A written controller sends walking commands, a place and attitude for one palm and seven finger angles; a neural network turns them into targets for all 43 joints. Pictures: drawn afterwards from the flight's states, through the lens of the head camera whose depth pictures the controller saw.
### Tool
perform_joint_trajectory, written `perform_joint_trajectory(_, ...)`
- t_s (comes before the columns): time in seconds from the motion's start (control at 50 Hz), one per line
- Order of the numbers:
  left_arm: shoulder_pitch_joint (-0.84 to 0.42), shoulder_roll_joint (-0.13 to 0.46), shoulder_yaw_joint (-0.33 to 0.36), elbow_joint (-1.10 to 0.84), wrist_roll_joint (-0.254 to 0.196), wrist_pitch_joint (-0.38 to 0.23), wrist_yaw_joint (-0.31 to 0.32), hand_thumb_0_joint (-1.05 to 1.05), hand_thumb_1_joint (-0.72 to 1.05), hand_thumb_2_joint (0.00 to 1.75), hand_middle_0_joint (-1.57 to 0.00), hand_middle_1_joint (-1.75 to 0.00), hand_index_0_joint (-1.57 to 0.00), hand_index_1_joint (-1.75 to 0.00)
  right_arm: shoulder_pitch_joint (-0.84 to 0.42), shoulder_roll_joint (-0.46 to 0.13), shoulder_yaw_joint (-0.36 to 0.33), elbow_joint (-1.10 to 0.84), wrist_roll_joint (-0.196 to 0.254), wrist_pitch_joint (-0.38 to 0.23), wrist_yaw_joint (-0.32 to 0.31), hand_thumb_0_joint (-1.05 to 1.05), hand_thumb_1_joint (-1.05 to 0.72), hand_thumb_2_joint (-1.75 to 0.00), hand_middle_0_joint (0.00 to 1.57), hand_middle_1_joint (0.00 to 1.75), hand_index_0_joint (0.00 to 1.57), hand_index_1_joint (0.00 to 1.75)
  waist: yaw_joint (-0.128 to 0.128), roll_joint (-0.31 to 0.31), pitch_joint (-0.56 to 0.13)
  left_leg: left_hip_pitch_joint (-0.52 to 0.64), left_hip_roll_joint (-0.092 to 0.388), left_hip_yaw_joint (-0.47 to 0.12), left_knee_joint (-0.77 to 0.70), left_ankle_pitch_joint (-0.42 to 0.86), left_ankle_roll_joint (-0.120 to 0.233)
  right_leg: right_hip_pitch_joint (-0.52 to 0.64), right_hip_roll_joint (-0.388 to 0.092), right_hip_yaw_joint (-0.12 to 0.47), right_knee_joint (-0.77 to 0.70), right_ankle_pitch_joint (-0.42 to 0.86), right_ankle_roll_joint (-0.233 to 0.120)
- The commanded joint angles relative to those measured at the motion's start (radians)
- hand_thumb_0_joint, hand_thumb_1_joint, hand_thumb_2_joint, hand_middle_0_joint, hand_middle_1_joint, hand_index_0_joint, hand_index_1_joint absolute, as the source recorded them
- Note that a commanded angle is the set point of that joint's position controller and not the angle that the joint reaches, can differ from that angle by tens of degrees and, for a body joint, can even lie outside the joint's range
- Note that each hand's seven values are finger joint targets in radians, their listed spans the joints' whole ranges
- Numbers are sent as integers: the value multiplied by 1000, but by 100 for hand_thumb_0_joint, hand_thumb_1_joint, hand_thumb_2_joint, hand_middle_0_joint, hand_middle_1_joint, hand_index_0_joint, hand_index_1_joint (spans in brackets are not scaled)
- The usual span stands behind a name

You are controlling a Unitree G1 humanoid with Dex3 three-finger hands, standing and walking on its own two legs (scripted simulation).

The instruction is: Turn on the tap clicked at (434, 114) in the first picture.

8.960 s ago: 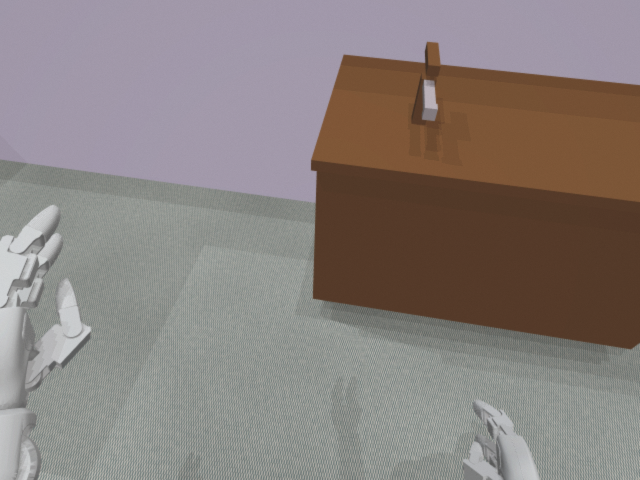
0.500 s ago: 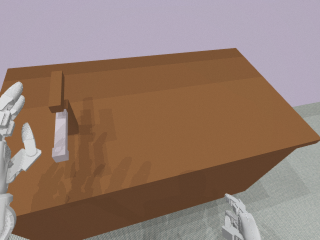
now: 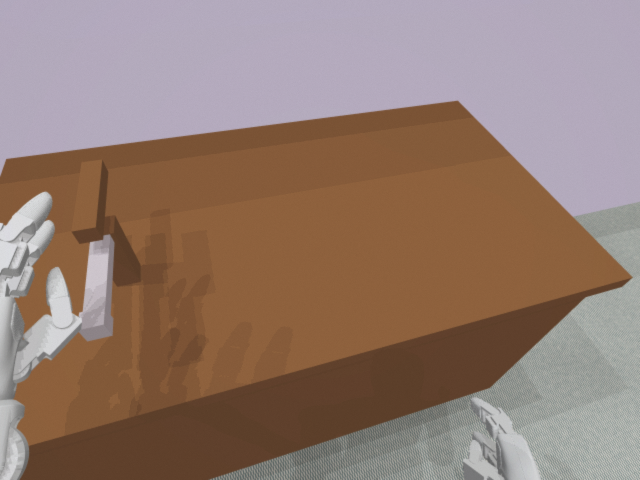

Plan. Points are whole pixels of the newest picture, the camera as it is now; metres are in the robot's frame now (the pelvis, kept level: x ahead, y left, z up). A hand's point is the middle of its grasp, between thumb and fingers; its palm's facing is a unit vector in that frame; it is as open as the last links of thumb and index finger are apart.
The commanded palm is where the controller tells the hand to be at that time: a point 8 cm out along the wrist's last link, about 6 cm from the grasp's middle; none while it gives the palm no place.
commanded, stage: look again from close up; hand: left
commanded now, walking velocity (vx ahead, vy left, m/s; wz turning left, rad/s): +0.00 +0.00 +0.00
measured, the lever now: (96, 324) +0.27 +0.29 +0.05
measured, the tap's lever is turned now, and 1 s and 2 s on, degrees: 0 0 0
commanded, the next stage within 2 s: shuffle to correct the standing spot in 0.04 s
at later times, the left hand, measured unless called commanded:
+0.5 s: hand (100, 343) +0.20 +0.21 +0.16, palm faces +0.31 -0.85 -0.42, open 7.4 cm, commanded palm +0.14 +0.26 +0.17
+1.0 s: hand (14, 406) +0.14 +0.25 +0.17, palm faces +0.36 -0.83 -0.43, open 7.4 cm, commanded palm +0.08 +0.28 +0.17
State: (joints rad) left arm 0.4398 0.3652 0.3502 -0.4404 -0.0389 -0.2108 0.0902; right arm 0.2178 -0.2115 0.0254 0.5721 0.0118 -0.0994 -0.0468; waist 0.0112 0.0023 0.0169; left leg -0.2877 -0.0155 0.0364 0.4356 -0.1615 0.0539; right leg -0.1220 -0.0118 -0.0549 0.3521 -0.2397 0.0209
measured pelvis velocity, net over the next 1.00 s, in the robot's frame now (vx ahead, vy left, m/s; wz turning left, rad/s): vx -0.08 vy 0.00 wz -0.01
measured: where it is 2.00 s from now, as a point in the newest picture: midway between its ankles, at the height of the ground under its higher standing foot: outside the picture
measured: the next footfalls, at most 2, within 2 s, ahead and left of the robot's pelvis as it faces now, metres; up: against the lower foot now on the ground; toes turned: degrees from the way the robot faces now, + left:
left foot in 1.18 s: +0.00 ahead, +0.08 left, +0.00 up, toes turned -3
right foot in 1.46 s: -0.03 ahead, -0.10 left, +0.00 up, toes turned -3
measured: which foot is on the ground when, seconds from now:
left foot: down 0.00-1.00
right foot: down 0.00-1.00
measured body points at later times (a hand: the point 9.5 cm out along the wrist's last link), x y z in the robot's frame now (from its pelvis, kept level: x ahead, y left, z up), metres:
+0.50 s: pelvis -0.02 -0.02 +0.00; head +0.03 -0.01 +0.44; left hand +0.18 +0.26 +0.18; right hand +0.17 -0.24 -0.08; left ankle +0.04 +0.08 -0.74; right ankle -0.03 -0.13 -0.74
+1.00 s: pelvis -0.08 +0.00 -0.01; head -0.04 +0.02 +0.44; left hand +0.12 +0.29 +0.19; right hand +0.08 -0.22 -0.09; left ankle +0.04 +0.08 -0.74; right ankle -0.09 -0.14 -0.74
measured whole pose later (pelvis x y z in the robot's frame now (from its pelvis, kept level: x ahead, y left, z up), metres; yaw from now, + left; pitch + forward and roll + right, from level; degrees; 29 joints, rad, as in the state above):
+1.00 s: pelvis -0.08 +0.00 -0.01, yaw +0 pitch +0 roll -5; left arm 0.44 0.41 0.42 -0.55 -0.05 -0.22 0.10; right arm 0.24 -0.18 0.02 0.55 0.01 -0.12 -0.03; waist 0.01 0.03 0.09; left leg -0.46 0.03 0.00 0.55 -0.15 0.04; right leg -0.22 0.05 -0.04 0.47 -0.30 -0.01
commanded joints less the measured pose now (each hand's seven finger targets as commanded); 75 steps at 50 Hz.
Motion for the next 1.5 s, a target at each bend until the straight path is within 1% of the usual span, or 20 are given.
perform_joint_trajectory(0.0,-62,173,102,-221,-13,-65,21,0,90,90,-20,-30,-20,-30,-94,-116,-52,-163,0,-58,-11,0,-90,-90,20,30,20,30,1,41,-140,127,94,-123,-51,72,-27,-38,-58,66,-55,148,-44)
perform_joint_trajectory(0.42,7,204,156,-295,-33,-98,15,0,90,90,-20,-30,-20,-30,-87,-104,-54,-199,0,-43,-15,0,-90,-90,20,30,20,30,16,63,-151,134,135,-100,35,300,-30,-96,-51,72,-18,300,-48)
perform_joint_trajectory(0.58,32,202,169,-326,-45,-150,6,0,90,90,-20,-30,-20,-30,-66,-103,-65,-199,-12,-51,-19,0,-90,-90,20,30,20,30,6,39,-166,92,126,-97,92,101,-32,-179,-79,94,2,234,-61)
perform_joint_trajectory(0.68,17,213,175,-341,-43,-174,20,0,90,90,-20,-30,-20,-30,-60,-103,-69,-167,-16,-77,-31,0,-90,-90,20,30,20,30,-9,-20,-127,122,77,-97,179,-144,-47,-360,-158,144,-35,25,-122)
perform_joint_trajectory(0.72,31,233,201,-334,-38,-173,33,0,90,90,-20,-30,-20,-30,-73,-107,-68,-153,-15,-90,-39,0,-90,-90,20,30,20,30,-9,8,-98,115,95,-142,136,-181,-43,-396,-144,144,-9,-39,-136)
perform_joint_trajectory(0.78,45,204,189,-312,-42,-158,27,0,90,90,-20,-30,-20,-30,-94,-119,-54,-170,-20,-98,-35,0,-90,-90,20,30,20,30,-1,185,-110,-99,284,-375,-192,-406,32,-189,28,51,223,-160,-45)
perform_joint_trajectory(0.82,1,232,220,-299,-24,-134,32,0,90,90,-20,-30,-20,-30,-98,-115,-60,-166,-16,-94,-35,0,-90,-90,20,30,20,30,1,232,-126,-190,330,-422,-280,-569,66,-95,55,69,372,-229,-34)
perform_joint_trajectory(0.94,4,188,153,-342,-17,-66,20,0,90,90,-20,-30,-20,-30,-45,-123,-83,-173,0,-79,13,0,-90,-90,20,30,20,30,1,200,-167,-19,155,-205,-91,-458,-21,-21,54,12,10,-119,-61)
perform_joint_trajectory(1.02,14,202,157,-312,-13,-27,27,0,90,90,-20,-30,-20,-30,-40,-124,-89,-155,15,-63,15,0,-90,-90,20,30,20,30,-11,-80,-158,66,1,-36,385,-335,-52,-208,-112,137,-71,-118,-175)
perform_joint_trajectory(1.06,-2,151,109,-250,-20,1,28,0,90,90,-20,-30,-20,-30,-44,-113,-78,-131,18,-48,9,0,-90,-90,20,30,20,30,-41,-134,-71,82,-9,-78,574,-239,-48,-409,-201,213,-75,-131,-222)
perform_joint_trajectory(1.1,-113,168,111,-236,-17,0,35,0,90,90,-20,-30,-20,-30,-80,-116,-70,-115,21,-38,8,0,-90,-90,20,30,20,30,-50,-137,16,66,30,-129,495,-228,-42,-490,-204,194,-10,-168,-210)
perform_joint_trajectory(1.14,-167,182,123,-197,-13,-9,41,0,90,90,-20,-30,-20,-30,-84,-114,-59,-105,17,-41,-4,0,-90,-90,20,30,20,30,-44,30,66,10,36,-158,112,-246,-32,-382,-76,100,191,-128,-133)
perform_joint_trajectory(1.18,-221,175,115,-210,-4,-33,47,0,90,90,-20,-30,-20,-30,-77,-132,-67,-109,10,-59,-6,0,-90,-90,20,30,20,30,-31,280,79,10,199,-448,-168,-134,28,-361,81,51,445,-215,-40)
perform_joint_trajectory(1.2,-243,191,118,-239,8,-45,46,0,90,90,-20,-30,-20,-30,-75,-119,-73,-113,7,-68,-2,0,-90,-90,20,30,20,30,-16,219,45,14,212,-447,-172,-51,63,-346,84,77,518,-248,-40)
perform_joint_trajectory(1.22,-275,251,147,-325,-5,-56,35,0,90,90,-20,-30,-20,-30,-107,-102,-61,-98,-11,-82,4,0,-90,-90,20,30,20,30,-22,336,17,45,237,-554,-248,-166,4,-395,64,119,593,-267,-33)
perform_joint_trajectory(1.24,-271,217,122,-368,-5,-64,31,0,90,90,-20,-30,-20,-30,-113,-88,-61,-101,-18,-89,12,0,-90,-90,20,30,20,30,-20,288,21,25,234,-587,-273,-233,-32,-371,55,158,608,-211,-39)
perform_joint_trajectory(1.28,-159,168,97,-383,1,-64,32,0,90,90,-20,-30,-20,-30,-98,-100,-71,-112,-12,-99,29,0,-90,-90,20,30,20,30,-9,176,-39,51,217,-441,-221,-210,-7,-297,30,149,510,-123,-44)
perform_joint_trajectory(1.32,-32,166,119,-374,7,-56,32,0,90,90,-20,-30,-20,-30,-93,-111,-75,-123,-3,-103,40,0,-90,-90,20,30,20,30,9,186,-93,58,172,-322,-203,-255,13,-199,28,88,347,-108,-44)
perform_joint_trajectory(1.42,44,182,164,-207,6,-40,38,0,90,90,-20,-30,-20,-30,-64,-106,-61,-130,-1,-56,29,0,-90,-90,20,30,20,30,-5,109,-87,-78,126,-256,-166,-370,-35,51,47,25,1,-5,-50)
perform_joint_trajectory(1.48,-65,168,140,-131,1,-39,40,0,90,90,-20,-30,-20,-30,-60,-116,-69,-118,9,-41,16,0,-90,-90,20,30,20,30,-16,-5,-68,-117,81,-199,-43,-390,-54,35,-36,92,-27,-32,-93)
